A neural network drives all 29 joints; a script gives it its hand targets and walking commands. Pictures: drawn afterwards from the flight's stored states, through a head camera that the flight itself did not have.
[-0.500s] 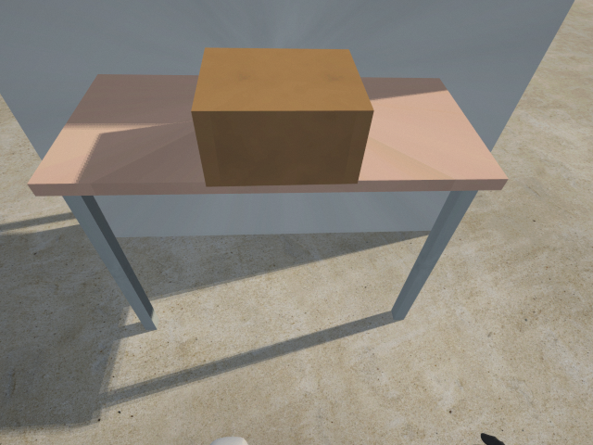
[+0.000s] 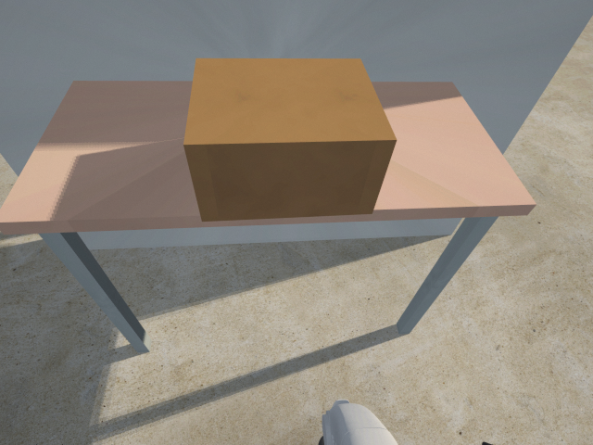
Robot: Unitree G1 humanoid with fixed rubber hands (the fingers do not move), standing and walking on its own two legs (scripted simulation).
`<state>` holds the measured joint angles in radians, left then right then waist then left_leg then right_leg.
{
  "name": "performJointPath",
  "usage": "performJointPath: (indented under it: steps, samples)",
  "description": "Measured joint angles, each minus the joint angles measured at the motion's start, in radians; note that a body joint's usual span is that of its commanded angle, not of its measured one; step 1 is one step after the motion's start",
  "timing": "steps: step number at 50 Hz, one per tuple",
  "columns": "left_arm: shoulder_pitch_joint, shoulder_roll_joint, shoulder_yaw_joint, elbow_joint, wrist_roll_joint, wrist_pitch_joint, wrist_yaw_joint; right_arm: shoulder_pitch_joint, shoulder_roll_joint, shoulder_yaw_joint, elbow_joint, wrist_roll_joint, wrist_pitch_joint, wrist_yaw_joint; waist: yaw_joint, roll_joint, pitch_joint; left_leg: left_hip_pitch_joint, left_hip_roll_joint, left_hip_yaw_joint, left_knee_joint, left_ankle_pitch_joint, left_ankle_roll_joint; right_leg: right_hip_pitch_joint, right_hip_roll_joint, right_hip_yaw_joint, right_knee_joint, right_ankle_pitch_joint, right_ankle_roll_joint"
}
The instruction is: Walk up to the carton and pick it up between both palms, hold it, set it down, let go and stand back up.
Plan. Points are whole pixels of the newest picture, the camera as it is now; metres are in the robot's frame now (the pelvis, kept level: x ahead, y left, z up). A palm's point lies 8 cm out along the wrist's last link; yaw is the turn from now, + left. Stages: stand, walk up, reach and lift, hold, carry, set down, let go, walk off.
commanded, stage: walk up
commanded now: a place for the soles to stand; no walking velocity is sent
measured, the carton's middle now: (284, 136) +0.62 +0.02 +0.05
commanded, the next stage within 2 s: reach and lift in 1.76 s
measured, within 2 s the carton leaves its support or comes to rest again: neither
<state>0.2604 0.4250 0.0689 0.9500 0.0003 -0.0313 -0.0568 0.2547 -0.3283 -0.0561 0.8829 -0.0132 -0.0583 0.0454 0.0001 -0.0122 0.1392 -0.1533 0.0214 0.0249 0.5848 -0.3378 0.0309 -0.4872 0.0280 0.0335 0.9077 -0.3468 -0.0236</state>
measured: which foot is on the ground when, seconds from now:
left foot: down 0.00-0.14, up 0.16-0.60, down 0.62-1.00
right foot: up 0.00-0.12, down 0.14-1.00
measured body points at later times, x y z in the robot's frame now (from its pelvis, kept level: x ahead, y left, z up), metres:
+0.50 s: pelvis +0.15 -0.05 +0.00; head +0.17 -0.07 +0.45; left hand +0.19 +0.26 -0.11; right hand +0.23 -0.33 -0.14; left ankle +0.20 +0.11 -0.68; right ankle +0.17 -0.14 -0.73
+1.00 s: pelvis +0.18 -0.01 -0.01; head +0.21 +0.00 +0.44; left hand +0.26 +0.30 -0.13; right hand +0.28 -0.30 -0.13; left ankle +0.23 +0.10 -0.73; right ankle +0.18 -0.13 -0.73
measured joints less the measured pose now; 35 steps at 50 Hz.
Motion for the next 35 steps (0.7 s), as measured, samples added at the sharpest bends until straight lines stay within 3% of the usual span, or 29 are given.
performJointPath:
  steps: [6,8,11,14,20,26,31,35]
  samples:
    - [0.001,-0.001,0.000,-0.001,0.000,-0.015,-0.002,0.000,0.000,0.000,0.000,0.000,0.012,0.000,0.001,-0.001,-0.021,0.045,-0.001,0.005,0.033,-0.092,-0.002,0.085,-0.011,-0.002,-0.246,0.077,0.001]
    - [-0.005,-0.006,0.001,-0.001,0.000,-0.039,0.011,-0.002,0.000,0.000,0.001,0.000,0.016,-0.001,0.001,0.012,-0.017,0.015,0.007,-0.017,0.150,-0.135,-0.002,0.100,-0.005,-0.020,-0.240,0.165,-0.004]
    - [-0.009,-0.040,0.000,0.000,0.000,-0.056,0.027,-0.003,0.000,0.000,0.001,0.000,0.041,-0.002,0.002,0.035,-0.011,-0.088,-0.026,-0.081,0.411,-0.136,-0.002,0.128,-0.004,-0.051,-0.197,0.093,-0.025]
    - [0.004,-0.071,0.000,0.000,0.000,-0.056,0.037,-0.002,0.000,0.000,0.000,0.000,0.047,-0.002,0.000,0.044,-0.011,-0.175,-0.037,-0.087,0.510,-0.097,-0.002,0.177,-0.004,-0.056,-0.233,0.075,-0.029]
    - [0.005,-0.108,0.000,0.000,0.000,-0.058,0.055,-0.002,0.000,0.000,0.000,0.000,0.071,-0.003,0.000,0.052,-0.004,-0.280,-0.036,-0.110,0.488,-0.006,-0.002,0.267,-0.003,-0.062,-0.315,0.069,-0.029]
    - [0.005,-0.114,0.000,0.000,0.000,-0.059,0.074,-0.002,-0.001,0.000,0.000,0.000,0.080,-0.023,-0.001,0.059,-0.009,-0.282,-0.036,-0.115,0.334,0.002,-0.002,0.303,-0.003,-0.068,-0.321,0.030,-0.026]
    - [0.003,-0.113,0.000,0.001,0.000,-0.048,0.082,-0.002,-0.001,0.000,-0.001,0.000,0.075,-0.034,-0.001,0.060,-0.013,-0.181,-0.033,-0.114,0.094,0.069,-0.007,0.287,-0.003,-0.073,-0.244,-0.039,-0.001]
    - [-0.036,-0.116,0.000,0.000,0.000,-0.010,0.078,-0.019,0.001,0.000,0.000,0.000,0.058,-0.036,0.000,0.046,0.004,-0.185,-0.048,-0.103,0.118,0.053,-0.022,0.255,-0.017,-0.065,-0.168,-0.095,0.004]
